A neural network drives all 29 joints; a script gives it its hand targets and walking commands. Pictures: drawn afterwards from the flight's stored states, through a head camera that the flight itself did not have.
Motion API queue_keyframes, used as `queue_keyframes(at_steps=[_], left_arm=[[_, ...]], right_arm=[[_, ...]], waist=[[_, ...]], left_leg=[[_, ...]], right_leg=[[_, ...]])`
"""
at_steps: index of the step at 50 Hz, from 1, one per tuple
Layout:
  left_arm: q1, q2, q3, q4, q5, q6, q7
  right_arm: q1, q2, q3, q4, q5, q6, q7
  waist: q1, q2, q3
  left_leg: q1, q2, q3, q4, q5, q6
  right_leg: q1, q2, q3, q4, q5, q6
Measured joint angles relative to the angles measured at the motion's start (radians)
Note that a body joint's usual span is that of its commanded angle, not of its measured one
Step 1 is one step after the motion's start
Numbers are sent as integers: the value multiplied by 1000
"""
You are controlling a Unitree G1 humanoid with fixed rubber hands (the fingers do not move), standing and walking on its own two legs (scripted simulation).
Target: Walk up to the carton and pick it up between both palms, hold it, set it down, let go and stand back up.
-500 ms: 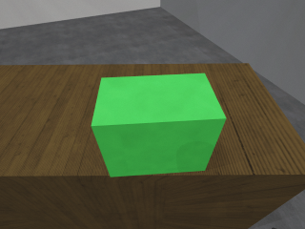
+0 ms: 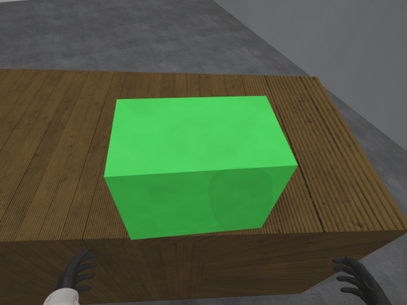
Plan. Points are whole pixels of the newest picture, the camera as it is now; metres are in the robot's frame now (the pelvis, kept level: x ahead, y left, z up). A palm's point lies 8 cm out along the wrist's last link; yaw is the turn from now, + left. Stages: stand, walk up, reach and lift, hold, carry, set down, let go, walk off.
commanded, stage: reach and lift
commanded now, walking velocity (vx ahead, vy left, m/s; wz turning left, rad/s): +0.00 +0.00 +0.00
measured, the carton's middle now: (196, 170) +0.38 +0.02 +0.07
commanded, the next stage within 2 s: none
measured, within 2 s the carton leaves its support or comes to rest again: neither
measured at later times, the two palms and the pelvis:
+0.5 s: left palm out of the picture +0.15 +0.26 +0.00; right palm (387, 303) +0.13 -0.27 +0.04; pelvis -0.05 +0.01 +0.01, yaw -1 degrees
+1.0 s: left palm (68, 298) +0.16 +0.21 +0.06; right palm (388, 280) +0.16 -0.26 +0.08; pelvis -0.05 +0.00 +0.02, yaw +0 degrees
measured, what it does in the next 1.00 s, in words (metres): shifts its weight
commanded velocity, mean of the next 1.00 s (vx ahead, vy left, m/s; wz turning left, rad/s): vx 0.00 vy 0.00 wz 0.00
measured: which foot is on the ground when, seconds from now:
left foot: down 0.00-1.00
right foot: down 0.00-1.00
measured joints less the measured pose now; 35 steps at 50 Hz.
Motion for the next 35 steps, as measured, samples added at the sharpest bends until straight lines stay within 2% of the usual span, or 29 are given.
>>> queue_keyframes(at_steps=[3,10,16,19,24,27,30,35], left_arm=[[33,-12,3,-26,0,-29,3],[98,-26,3,-80,0,-58,18],[113,-40,3,-170,0,-59,43],[113,-49,3,-204,0,-45,39],[113,-59,3,-271,0,20,25],[113,-60,3,-341,0,41,45],[113,-83,3,-351,0,43,74],[113,-178,1,-352,0,33,95]], right_arm=[[0,0,0,-6,25,-6,3],[9,0,0,-50,67,34,22],[32,0,0,-177,85,100,44],[37,0,0,-258,112,160,46],[62,1,0,-415,160,252,46],[62,1,0,-452,171,311,52],[62,-3,0,-455,182,342,90],[62,-23,0,-456,203,338,146]], waist=[[12,-5,-9],[15,-6,-23],[19,-5,-36],[19,-8,-50],[19,-15,-78],[20,-13,-77],[20,11,-77],[20,94,-92]], left_leg=[[25,0,0,-44,26,-1],[72,0,0,-113,78,-1],[79,0,0,-143,119,-2],[83,-7,1,-144,124,3],[167,-59,1,-143,59,37],[173,-65,0,-145,54,44],[173,-64,0,-145,61,55],[162,-59,0,-150,65,64]], right_leg=[[25,0,1,-44,26,0],[72,-1,2,-113,77,0],[75,-2,2,-136,114,0],[75,-5,6,-136,121,-3],[75,-21,27,-136,127,-4],[78,-25,28,-146,127,-4],[94,-25,16,-150,175,-3],[102,-23,-14,-150,177,2]])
